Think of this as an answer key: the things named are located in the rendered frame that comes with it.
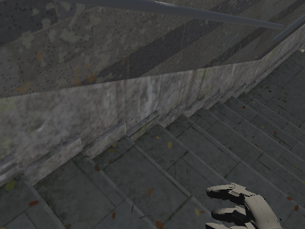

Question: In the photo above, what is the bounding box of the right robot hand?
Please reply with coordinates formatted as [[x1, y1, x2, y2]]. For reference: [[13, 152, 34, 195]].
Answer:
[[205, 182, 282, 229]]

